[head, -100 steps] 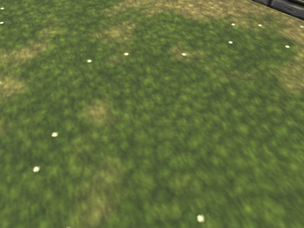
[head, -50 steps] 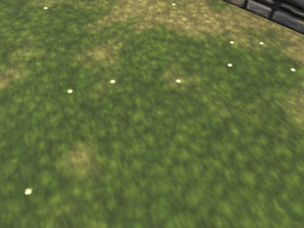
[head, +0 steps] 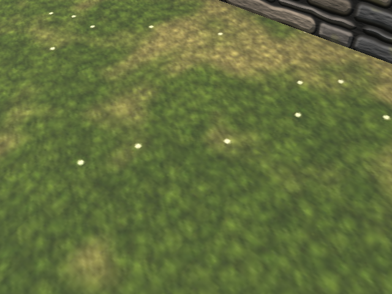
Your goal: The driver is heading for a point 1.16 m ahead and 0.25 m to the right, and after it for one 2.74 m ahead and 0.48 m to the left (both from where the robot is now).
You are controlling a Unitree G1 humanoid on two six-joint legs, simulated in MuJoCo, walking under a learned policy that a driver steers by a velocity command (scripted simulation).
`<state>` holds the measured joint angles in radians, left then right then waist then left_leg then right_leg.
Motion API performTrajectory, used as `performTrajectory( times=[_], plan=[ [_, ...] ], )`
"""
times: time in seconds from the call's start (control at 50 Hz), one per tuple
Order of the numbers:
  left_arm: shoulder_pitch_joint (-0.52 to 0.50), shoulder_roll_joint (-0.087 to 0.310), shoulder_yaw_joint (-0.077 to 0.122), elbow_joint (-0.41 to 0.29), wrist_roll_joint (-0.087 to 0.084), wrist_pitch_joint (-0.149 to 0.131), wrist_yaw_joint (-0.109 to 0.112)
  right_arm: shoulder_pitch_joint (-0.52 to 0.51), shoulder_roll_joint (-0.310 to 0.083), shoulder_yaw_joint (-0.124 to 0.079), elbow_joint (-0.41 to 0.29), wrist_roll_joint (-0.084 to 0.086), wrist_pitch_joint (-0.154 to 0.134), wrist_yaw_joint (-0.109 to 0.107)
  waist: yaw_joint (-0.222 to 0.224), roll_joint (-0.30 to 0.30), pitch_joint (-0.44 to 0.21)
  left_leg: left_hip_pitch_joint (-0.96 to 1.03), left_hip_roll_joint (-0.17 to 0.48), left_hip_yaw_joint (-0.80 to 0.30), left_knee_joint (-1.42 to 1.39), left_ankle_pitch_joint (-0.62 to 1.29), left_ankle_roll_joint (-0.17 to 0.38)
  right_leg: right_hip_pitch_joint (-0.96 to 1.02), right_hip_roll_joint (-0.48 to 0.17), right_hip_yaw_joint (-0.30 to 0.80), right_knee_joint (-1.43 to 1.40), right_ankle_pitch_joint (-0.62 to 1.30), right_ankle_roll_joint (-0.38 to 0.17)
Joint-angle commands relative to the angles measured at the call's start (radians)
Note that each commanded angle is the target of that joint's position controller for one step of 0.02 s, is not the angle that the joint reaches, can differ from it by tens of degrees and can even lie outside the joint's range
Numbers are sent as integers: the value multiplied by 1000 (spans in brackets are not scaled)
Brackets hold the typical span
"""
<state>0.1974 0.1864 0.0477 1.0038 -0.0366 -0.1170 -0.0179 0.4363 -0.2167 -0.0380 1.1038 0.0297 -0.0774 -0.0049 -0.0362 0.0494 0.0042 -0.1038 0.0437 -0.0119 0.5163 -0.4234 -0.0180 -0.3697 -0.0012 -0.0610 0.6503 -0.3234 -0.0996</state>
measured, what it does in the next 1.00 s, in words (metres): walks ahead: right foot, then left foot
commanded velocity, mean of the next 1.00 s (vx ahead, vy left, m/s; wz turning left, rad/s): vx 0.47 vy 0.00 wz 0.00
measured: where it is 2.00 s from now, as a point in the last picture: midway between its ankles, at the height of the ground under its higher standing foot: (216, 156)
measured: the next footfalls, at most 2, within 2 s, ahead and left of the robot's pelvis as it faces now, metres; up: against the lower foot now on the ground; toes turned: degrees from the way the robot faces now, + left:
right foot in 0.02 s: +0.08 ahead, -0.11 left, +0.00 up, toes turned -2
left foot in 0.54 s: +0.46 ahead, +0.10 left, +0.00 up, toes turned +2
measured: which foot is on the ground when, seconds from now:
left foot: down 0.00-0.02, up 0.04-0.52, down 0.54-1.00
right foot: up 0.00-0.00, down 0.02-0.54, up 0.56-1.00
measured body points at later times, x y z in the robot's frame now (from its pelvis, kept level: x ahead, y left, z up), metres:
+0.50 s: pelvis +0.23 -0.01 +0.00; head +0.26 -0.02 +0.45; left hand +0.13 +0.23 -0.14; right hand +0.47 -0.22 -0.10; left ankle +0.42 +0.11 -0.71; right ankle +0.04 -0.11 -0.73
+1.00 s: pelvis +0.51 +0.00 +0.01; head +0.54 +0.00 +0.46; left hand +0.72 +0.23 -0.09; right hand +0.48 -0.26 -0.13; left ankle +0.42 +0.10 -0.73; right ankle +0.71 -0.16 -0.69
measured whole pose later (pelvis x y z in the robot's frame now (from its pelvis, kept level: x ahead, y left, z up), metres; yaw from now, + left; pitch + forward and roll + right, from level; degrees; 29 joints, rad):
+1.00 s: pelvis +0.51 +0.00 +0.01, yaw +0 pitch +2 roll +2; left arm 0.03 0.23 0.05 0.87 -0.02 -0.08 -0.01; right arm 0.37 -0.23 -0.05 1.03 0.01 -0.09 0.00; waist -0.08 -0.04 0.00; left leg 0.02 -0.06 0.06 0.20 -0.26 0.04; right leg -0.65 -0.12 0.01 0.59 0.06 -0.02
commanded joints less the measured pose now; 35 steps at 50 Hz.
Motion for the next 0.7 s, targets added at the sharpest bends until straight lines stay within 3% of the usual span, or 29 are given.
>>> performTrajectory(
  times=[0.02, 0.04, 0.06, 0.08, 0.1, 0.12, 0.16, 0.2, 0.26, 0.32, 0.4, 0.46, 0.5, 0.52, 0.54, 0.56, 0.58, 0.6, 0.62, 0.64, 0.66, 0.68, 0.7],
  plan=[
    [342, 138, 61, 75, 13, 14, 10, -166, -138, -18, -100, -3, -6, -6, 215, -67, -15, -395, 31, -3, 123, 376, 83, 480, -30, 93, -150, 86, -21],
    [453, 243, 79, 77, 15, 16, 17, -147, -56, 1, -130, -13, -18, -10, 221, -356, -74, -555, -72, 78, 510, 117, 19, 591, -299, 561, -372, -29, -142],
    [427, 195, 53, 72, 33, 5, 10, -143, -28, 5, -141, 2, -35, -8, 181, -334, -82, -669, -87, -60, 730, -87, 42, 578, -390, 830, -473, -118, -211],
    [302, 153, 34, 39, 29, -5, 8, -168, -55, 0, -154, 21, -48, -1, 129, -220, 17, -761, -18, -89, 812, -29, 78, 505, -390, 739, -460, -150, -190],
    [210, 120, 20, 10, 29, -9, 1, -186, -76, -6, -156, 23, -54, 4, 100, -147, 58, -756, 30, -80, 792, 78, 102, 436, -342, 593, -464, -85, -154],
    [158, 116, 12, -6, 33, -10, -7, -189, -83, -15, -151, 11, -54, 0, 73, -104, 72, -719, 60, -68, 732, 157, 109, 376, -298, 481, -479, 19, -125],
    [156, 85, -2, -5, 38, -2, -10, -172, -97, -32, -140, -1, -38, 0, 42, -120, 64, -628, 85, -45, 628, 232, 103, 321, -228, 320, -497, 206, -81],
    [210, 98, -3, 13, 40, 3, -1, -197, -73, -33, -145, -5, -22, 3, 39, -119, 62, -634, 80, -13, 571, 275, 85, 328, -204, 244, -501, 364, -79],
    [242, 134, 1, 15, 44, 8, 19, -341, -56, -28, -199, -15, -14, 6, 57, -100, 85, -689, 76, -2, 403, 373, 57, 326, -207, 203, -524, 433, -89],
    [258, 145, 3, 10, 41, 10, 31, -476, -47, -18, -242, -12, -17, 16, 84, -112, 106, -625, 46, 25, 196, 495, 48, 292, -186, 154, -558, 400, -77],
    [320, 145, 9, 36, 28, 14, 33, -586, -54, -10, -280, -3, -21, 35, 107, -111, 140, -615, 26, 34, 67, 526, 66, 378, -215, 131, -558, 390, -77],
    [322, 158, 19, 44, 26, 26, 37, -624, -68, -9, -310, -1, -34, 54, 92, -117, 133, -603, 13, 38, 10, 456, 99, 485, -250, 118, -491, 516, -68],
    [295, 185, 28, 34, 30, 34, 38, -550, -108, -27, -301, -2, -39, 56, 39, -157, 56, -449, -41, 77, 3, 380, 128, 521, -252, 104, -374, 837, -49],
    [280, 195, 31, 31, 35, 41, 37, -439, -144, -46, -273, -1, -39, 51, -21, -182, -19, -298, -79, 102, 3, 357, 151, 518, -235, 88, -241, 1016, -35],
    [252, 188, 26, 18, 39, 46, 34, -247, -190, -70, -217, 0, -36, 43, -110, -185, -126, -32, -71, 85, 3, 385, 184, 410, -192, 61, -24, 1032, -5],
    [254, 152, 9, -10, 55, 42, 30, -49, -270, -90, -177, -17, -29, 31, -156, -54, -285, 312, 149, -180, 29, 353, 252, 143, -119, 30, 320, 646, 24],
    [399, -5, -31, 2, 34, 18, 12, -3, -283, -86, -156, -31, -28, 40, -59, 215, -443, 600, 369, -697, -125, 121, 413, -223, 73, 121, 649, -205, 73],
    [303, 103, -7, -1, 5, -10, 10, -43, -194, -63, -155, -21, -30, 41, -94, 122, -358, 524, 321, -720, -214, 47, 355, -324, 27, 231, 758, -220, 41],
    [193, 158, 8, -44, -15, -22, 12, -151, -153, -50, -173, -14, -35, 39, -68, 85, -194, 359, 293, -549, -240, 116, 309, -378, -25, 187, 756, -130, 28],
    [137, 167, 12, -60, -10, -25, 23, -245, -127, -39, -194, -18, -41, 42, -27, -28, -118, 177, 264, -423, -273, 244, 285, -323, -82, 161, 707, -28, 28],
    [119, 162, 23, -63, 6, -18, 33, -287, -99, -31, -195, -31, -46, 48, 9, -54, -70, 43, 229, -333, -300, 328, 271, -269, -114, 149, 654, 22, 31],
    [153, 138, 25, -62, 13, -2, 35, -294, -80, -23, -186, -41, -50, 52, 47, -28, -63, -33, 198, -274, -328, 348, 262, -205, -142, 158, 618, 50, 29],
    [175, 111, 24, -59, 13, 11, 37, -284, -74, -21, -174, -39, -49, 53, 61, -7, -50, -74, 180, -238, -353, 349, 264, -181, -151, 153, 585, 54, 31]
  ],
)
